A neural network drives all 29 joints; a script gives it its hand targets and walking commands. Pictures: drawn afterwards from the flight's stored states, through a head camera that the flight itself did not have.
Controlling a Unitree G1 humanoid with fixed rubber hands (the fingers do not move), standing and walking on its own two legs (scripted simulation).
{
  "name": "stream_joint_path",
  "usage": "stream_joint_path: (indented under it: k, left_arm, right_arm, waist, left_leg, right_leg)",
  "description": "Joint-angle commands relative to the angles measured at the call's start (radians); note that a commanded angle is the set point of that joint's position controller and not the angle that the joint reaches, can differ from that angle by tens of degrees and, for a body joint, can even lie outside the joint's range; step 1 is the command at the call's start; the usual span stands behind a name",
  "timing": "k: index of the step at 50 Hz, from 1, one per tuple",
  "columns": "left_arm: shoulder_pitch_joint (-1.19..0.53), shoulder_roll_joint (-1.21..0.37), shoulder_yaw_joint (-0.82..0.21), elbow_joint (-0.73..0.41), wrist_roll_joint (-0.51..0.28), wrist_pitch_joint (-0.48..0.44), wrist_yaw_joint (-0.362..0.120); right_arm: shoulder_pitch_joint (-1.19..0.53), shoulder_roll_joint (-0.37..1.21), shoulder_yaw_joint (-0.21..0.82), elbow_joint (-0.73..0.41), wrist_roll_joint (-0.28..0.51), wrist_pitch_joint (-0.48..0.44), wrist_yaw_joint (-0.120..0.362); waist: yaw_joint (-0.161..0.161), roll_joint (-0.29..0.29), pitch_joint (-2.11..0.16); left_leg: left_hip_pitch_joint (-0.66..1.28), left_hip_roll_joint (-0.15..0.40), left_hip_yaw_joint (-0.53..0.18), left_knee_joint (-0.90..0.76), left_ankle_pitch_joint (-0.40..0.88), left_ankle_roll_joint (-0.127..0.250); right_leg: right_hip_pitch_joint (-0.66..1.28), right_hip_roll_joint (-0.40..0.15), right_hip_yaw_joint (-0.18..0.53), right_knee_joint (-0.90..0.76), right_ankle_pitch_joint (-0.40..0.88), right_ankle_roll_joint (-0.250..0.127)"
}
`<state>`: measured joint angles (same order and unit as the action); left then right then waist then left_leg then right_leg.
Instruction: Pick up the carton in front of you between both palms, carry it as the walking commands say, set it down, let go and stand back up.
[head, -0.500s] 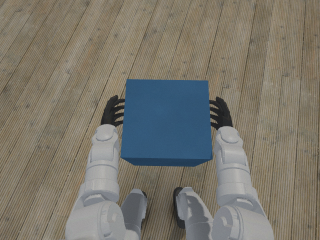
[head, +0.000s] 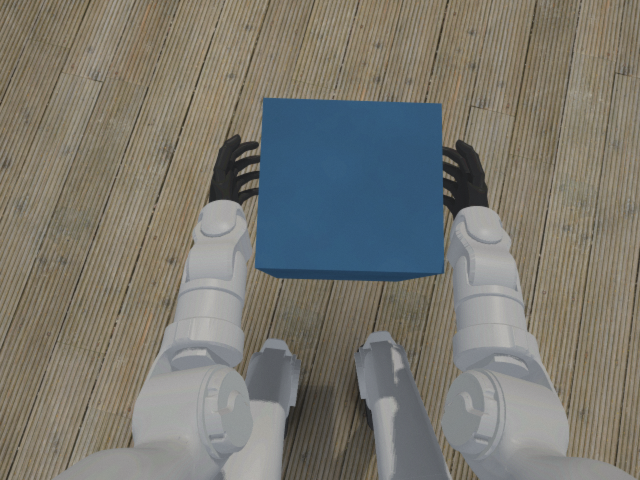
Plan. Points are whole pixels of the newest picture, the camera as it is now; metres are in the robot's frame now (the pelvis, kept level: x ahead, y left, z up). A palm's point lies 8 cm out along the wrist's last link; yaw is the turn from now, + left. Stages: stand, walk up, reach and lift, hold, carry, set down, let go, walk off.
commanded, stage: set down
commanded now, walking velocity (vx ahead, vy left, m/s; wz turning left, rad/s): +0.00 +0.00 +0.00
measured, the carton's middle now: (343, 207) +0.44 -0.04 -0.17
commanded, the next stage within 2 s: none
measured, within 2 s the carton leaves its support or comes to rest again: rests again in 1.30 s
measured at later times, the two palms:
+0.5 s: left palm (260, 200) +0.48 +0.09 -0.25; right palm (439, 210) +0.45 -0.20 -0.25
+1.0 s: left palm (275, 203) +0.51 +0.08 -0.38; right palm (425, 212) +0.48 -0.22 -0.37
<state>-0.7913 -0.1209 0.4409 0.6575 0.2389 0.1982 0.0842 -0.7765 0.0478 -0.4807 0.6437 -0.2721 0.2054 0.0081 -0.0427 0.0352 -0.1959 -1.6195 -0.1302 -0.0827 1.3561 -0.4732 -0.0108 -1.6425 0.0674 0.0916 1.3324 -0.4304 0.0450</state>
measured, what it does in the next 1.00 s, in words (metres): lowers itself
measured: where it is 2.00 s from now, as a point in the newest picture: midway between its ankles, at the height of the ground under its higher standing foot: (327, 409)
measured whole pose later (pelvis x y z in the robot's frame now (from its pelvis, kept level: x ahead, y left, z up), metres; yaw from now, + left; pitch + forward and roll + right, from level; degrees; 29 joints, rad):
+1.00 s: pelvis -0.04 -0.01 -0.21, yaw +1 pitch +42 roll +0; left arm -1.39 0.18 0.22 0.92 -0.01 0.22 0.18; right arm -1.32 -0.20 -0.38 0.82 -0.04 0.25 -0.09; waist -0.08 0.03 0.25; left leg -2.22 -0.19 -0.06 2.13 -0.63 -0.07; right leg -2.25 0.10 0.05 2.10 -0.58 0.06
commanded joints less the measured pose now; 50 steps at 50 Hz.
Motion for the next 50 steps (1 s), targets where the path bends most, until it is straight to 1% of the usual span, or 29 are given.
stream_joint_path:
  k: [1, 3, 5, 6, 12, 13, 14, 15, 16, 19, 20, 24, 25, 26, 27, 28, 29, 30, 35, 36, 37, 39, 42, 43, 44, 45, 46, 47, 50]
  left_arm:
    - [-0.596, -0.816, -0.511, 0.030, -0.109, -0.043, -0.161]
    - [-0.651, -0.844, -0.561, -0.005, -0.142, -0.039, -0.150]
    - [-0.674, -0.835, -0.551, 0.017, -0.161, -0.033, -0.147]
    - [-0.674, -0.824, -0.564, 0.001, -0.160, -0.029, -0.145]
    - [-0.805, -0.767, -0.568, 0.016, -0.190, -0.007, -0.151]
    - [-0.835, -0.782, -0.557, 0.027, -0.201, -0.004, -0.151]
    - [-0.836, -0.764, -0.540, 0.034, -0.189, -0.006, -0.151]
    - [-0.859, -0.762, -0.531, 0.058, -0.196, 0.000, -0.157]
    - [-0.883, -0.765, -0.522, 0.064, -0.199, 0.003, -0.158]
    - [-0.919, -0.711, -0.470, 0.117, -0.178, 0.012, -0.157]
    - [-0.925, -0.699, -0.451, 0.123, -0.162, 0.010, -0.157]
    - [-0.987, -0.693, -0.421, 0.156, -0.167, 0.009, -0.164]
    - [-1.009, -0.693, -0.429, 0.172, -0.179, 0.013, -0.169]
    - [-1.033, -0.658, -0.431, 0.154, -0.180, 0.010, -0.166]
    - [-1.031, -0.665, -0.417, 0.195, -0.172, 0.014, -0.166]
    - [-1.040, -0.642, -0.403, 0.183, -0.170, 0.009, -0.164]
    - [-1.060, -0.627, -0.416, 0.183, -0.191, 0.010, -0.164]
    - [-1.103, -0.623, -0.432, 0.166, -0.195, 0.005, -0.158]
    - [-1.144, -0.638, -0.475, 0.202, -0.232, 0.014, -0.152]
    - [-1.144, -0.647, -0.467, 0.187, -0.244, 0.014, -0.151]
    - [-1.183, -0.614, -0.505, 0.138, -0.266, 0.007, -0.148]
    - [-1.223, -0.635, -0.546, 0.137, -0.312, 0.000, -0.148]
    - [-1.225, -0.633, -0.564, 0.140, -0.317, 0.001, -0.149]
    - [-1.232, -0.620, -0.554, 0.157, -0.310, 0.003, -0.146]
    - [-1.225, -0.639, -0.567, 0.136, -0.319, 0.003, -0.144]
    - [-1.220, -0.651, -0.589, 0.127, -0.329, -0.003, -0.146]
    - [-1.251, -0.629, -0.578, 0.114, -0.327, -0.013, -0.145]
    - [-1.248, -0.628, -0.602, 0.097, -0.357, -0.020, -0.147]
    - [-1.233, -0.633, -0.605, 0.119, -0.351, -0.025, -0.152]
  right_arm:
    - [-0.579, 0.822, 0.528, 0.029, 0.122, -0.029, 0.171]
    - [-0.573, 0.816, 0.522, 0.040, 0.119, -0.021, 0.165]
    - [-0.640, 0.804, 0.554, 0.013, 0.159, -0.016, 0.154]
    - [-0.628, 0.828, 0.570, 0.000, 0.157, -0.009, 0.150]
    - [-0.754, 0.808, 0.577, -0.002, 0.194, 0.019, 0.132]
    - [-0.772, 0.807, 0.564, 0.003, 0.182, 0.020, 0.129]
    - [-0.770, 0.811, 0.564, 0.021, 0.186, 0.024, 0.126]
    - [-0.791, 0.789, 0.550, 0.029, 0.184, 0.026, 0.123]
    - [-0.837, 0.777, 0.542, 0.033, 0.184, 0.025, 0.123]
    - [-0.870, 0.777, 0.507, 0.049, 0.186, 0.032, 0.121]
    - [-0.897, 0.748, 0.495, 0.056, 0.169, 0.037, 0.119]
    - [-0.977, 0.718, 0.473, 0.075, 0.177, 0.031, 0.125]
    - [-0.995, 0.694, 0.474, 0.063, 0.177, 0.025, 0.121]
    - [-0.992, 0.709, 0.457, 0.099, 0.183, 0.033, 0.122]
    - [-1.001, 0.698, 0.456, 0.111, 0.178, 0.030, 0.125]
    - [-1.020, 0.679, 0.454, 0.104, 0.188, 0.031, 0.126]
    - [-1.043, 0.643, 0.446, 0.088, 0.183, 0.034, 0.131]
    - [-1.034, 0.672, 0.450, 0.102, 0.192, 0.032, 0.131]
    - [-1.128, 0.619, 0.461, 0.097, 0.228, 0.026, 0.154]
    - [-1.150, 0.604, 0.466, 0.082, 0.236, 0.024, 0.159]
    - [-1.139, 0.610, 0.480, 0.077, 0.257, 0.023, 0.161]
    - [-1.174, 0.614, 0.506, 0.076, 0.282, 0.016, 0.163]
    - [-1.212, 0.593, 0.512, 0.053, 0.309, 0.012, 0.168]
    - [-1.240, 0.591, 0.526, 0.047, 0.339, 0.013, 0.171]
    - [-1.227, 0.590, 0.526, 0.026, 0.336, 0.012, 0.178]
    - [-1.224, 0.579, 0.524, 0.037, 0.343, 0.010, 0.180]
    - [-1.216, 0.596, 0.541, 0.058, 0.352, 0.013, 0.178]
    - [-1.209, 0.609, 0.546, 0.037, 0.354, 0.005, 0.174]
    - [-1.178, 0.608, 0.537, 0.097, 0.357, 0.007, 0.178]
  waist:
    - [-0.017, -0.022, -0.863]
    - [-0.053, -0.010, -0.950]
    - [-0.030, 0.017, -0.962]
    - [-0.026, -0.027, -0.990]
    - [-0.025, -0.025, -1.003]
    - [-0.043, -0.032, -1.022]
    - [-0.023, -0.043, -1.003]
    - [-0.059, -0.022, -0.988]
    - [-0.031, -0.014, -0.971]
    - [-0.046, -0.038, -0.938]
    - [-0.021, -0.030, -0.918]
    - [-0.031, -0.035, -0.918]
    - [-0.060, -0.013, -0.910]
    - [-0.032, -0.030, -0.894]
    - [-0.055, -0.023, -0.864]
    - [-0.013, -0.014, -0.849]
    - [-0.066, -0.038, -0.877]
    - [-0.044, -0.027, -0.885]
    - [-0.072, 0.032, -0.903]
    - [-0.090, 0.003, -0.913]
    - [-0.076, 0.019, -0.931]
    - [-0.112, 0.000, -0.960]
    - [-0.110, 0.045, -0.945]
    - [-0.074, 0.054, -0.952]
    - [-0.109, 0.058, -0.937]
    - [-0.100, 0.086, -0.937]
    - [-0.090, 0.061, -0.900]
    - [-0.122, 0.030, -0.922]
    - [-0.095, 0.049, -0.860]
  left_leg:
    - [0.313, -0.062, 0.065, -0.020, 0.308, -0.042]
    - [0.319, -0.068, 0.064, 0.024, 0.319, -0.049]
    - [0.286, -0.070, 0.088, 0.056, 0.284, -0.052]
    - [0.276, -0.072, 0.085, 0.075, 0.284, -0.048]
    - [0.140, -0.074, 0.122, 0.183, 0.245, -0.049]
    - [0.134, -0.078, 0.123, 0.203, 0.221, -0.047]
    - [0.102, -0.075, 0.127, 0.214, 0.210, -0.045]
    - [0.094, -0.073, 0.128, 0.224, 0.180, -0.046]
    - [0.064, -0.078, 0.141, 0.243, 0.178, -0.046]
    - [0.039, -0.070, 0.136, 0.277, 0.144, -0.029]
    - [-0.003, -0.073, 0.148, 0.292, 0.140, -0.035]
    - [-0.051, -0.071, 0.146, 0.350, 0.149, -0.028]
    - [-0.062, -0.074, 0.151, 0.358, 0.132, -0.033]
    - [-0.062, -0.071, 0.156, 0.368, 0.132, -0.029]
    - [-0.062, -0.068, 0.146, 0.375, 0.130, -0.027]
    - [-0.098, -0.068, 0.163, 0.402, 0.132, -0.030]
    - [-0.078, -0.065, 0.148, 0.412, 0.123, -0.031]
    - [-0.081, -0.065, 0.162, 0.425, 0.126, -0.034]
    - [-0.037, -0.058, 0.157, 0.496, 0.165, -0.036]
    - [-0.028, -0.060, 0.147, 0.501, 0.169, -0.033]
    - [-0.011, -0.062, 0.164, 0.528, 0.200, -0.038]
    - [-0.009, -0.057, 0.148, 0.562, 0.219, -0.033]
    - [-0.002, -0.058, 0.158, 0.583, 0.232, -0.030]
    - [0.025, -0.054, 0.161, 0.600, 0.244, -0.026]
    - [0.006, -0.057, 0.154, 0.606, 0.269, -0.026]
    - [-0.012, -0.058, 0.162, 0.610, 0.274, -0.027]
    - [-0.025, -0.053, 0.161, 0.627, 0.286, -0.024]
    - [-0.036, -0.055, 0.152, 0.641, 0.305, -0.023]
    - [-0.070, -0.056, 0.156, 0.639, 0.298, -0.027]
  right_leg:
    - [0.418, 0.078, -0.109, 0.041, 0.346, -0.013]
    - [0.422, 0.080, -0.116, 0.077, 0.358, -0.008]
    - [0.422, 0.082, -0.114, 0.108, 0.348, -0.008]
    - [0.416, 0.086, -0.123, 0.126, 0.346, 0.002]
    - [0.388, 0.090, -0.132, 0.210, 0.346, 0.011]
    - [0.400, 0.088, -0.130, 0.220, 0.325, 0.009]
    - [0.374, 0.089, -0.133, 0.240, 0.321, 0.014]
    - [0.361, 0.088, -0.141, 0.243, 0.285, 0.010]
    - [0.353, 0.086, -0.130, 0.248, 0.279, 0.009]
    - [0.299, 0.085, -0.145, 0.289, 0.244, 0.013]
    - [0.269, 0.080, -0.137, 0.299, 0.232, 0.011]
    - [0.251, 0.078, -0.136, 0.353, 0.251, 0.010]
    - [0.238, 0.080, -0.147, 0.364, 0.245, 0.007]
    - [0.227, 0.077, -0.144, 0.375, 0.239, 0.010]
    - [0.184, 0.079, -0.156, 0.387, 0.224, 0.009]
    - [0.184, 0.070, -0.130, 0.392, 0.218, 0.002]
    - [0.190, 0.070, -0.159, 0.419, 0.223, 0.009]
    - [0.175, 0.072, -0.147, 0.434, 0.224, 0.005]
    - [0.112, 0.056, -0.164, 0.514, 0.244, 0.004]
    - [0.112, 0.053, -0.185, 0.523, 0.247, 0.008]
    - [0.113, 0.055, -0.168, 0.532, 0.267, 0.000]
    - [0.147, 0.045, -0.185, 0.579, 0.315, 0.005]
    - [0.114, 0.049, -0.182, 0.599, 0.324, -0.002]
    - [0.109, 0.044, -0.173, 0.609, 0.319, 0.001]
    - [0.113, 0.045, -0.173, 0.610, 0.350, -0.005]
    - [0.120, 0.047, -0.172, 0.627, 0.372, -0.008]
    - [0.103, 0.051, -0.159, 0.622, 0.380, -0.010]
    - [0.141, 0.048, -0.169, 0.644, 0.424, -0.008]
    - [0.141, 0.047, -0.155, 0.654, 0.431, -0.013]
